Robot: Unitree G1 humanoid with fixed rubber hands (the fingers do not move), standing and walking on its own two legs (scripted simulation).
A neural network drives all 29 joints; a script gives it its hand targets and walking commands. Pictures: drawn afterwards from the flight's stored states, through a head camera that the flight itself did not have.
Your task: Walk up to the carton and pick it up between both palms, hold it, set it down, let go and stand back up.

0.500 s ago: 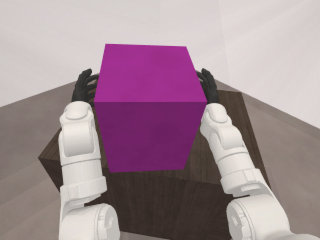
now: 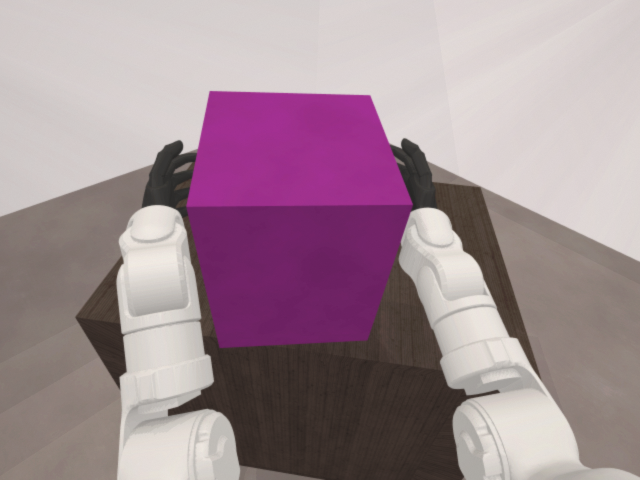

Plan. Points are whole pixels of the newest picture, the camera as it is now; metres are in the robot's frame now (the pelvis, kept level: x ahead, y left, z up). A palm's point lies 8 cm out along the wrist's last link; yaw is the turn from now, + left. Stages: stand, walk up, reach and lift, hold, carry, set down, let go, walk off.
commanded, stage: hold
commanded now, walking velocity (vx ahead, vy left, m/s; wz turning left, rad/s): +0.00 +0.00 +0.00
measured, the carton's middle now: (293, 223) +0.39 +0.00 +0.16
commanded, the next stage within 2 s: set down in 1.16 s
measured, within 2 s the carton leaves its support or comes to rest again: neither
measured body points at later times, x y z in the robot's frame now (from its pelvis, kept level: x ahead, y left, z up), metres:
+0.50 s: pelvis +0.01 +0.00 +0.00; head -0.04 +0.03 +0.45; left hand +0.38 +0.15 +0.21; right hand +0.38 -0.15 +0.20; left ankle +0.04 +0.11 -0.75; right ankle +0.02 -0.10 -0.75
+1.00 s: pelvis +0.00 +0.00 +0.00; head -0.04 +0.03 +0.45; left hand +0.38 +0.15 +0.21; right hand +0.38 -0.15 +0.20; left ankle +0.04 +0.11 -0.75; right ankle +0.02 -0.10 -0.75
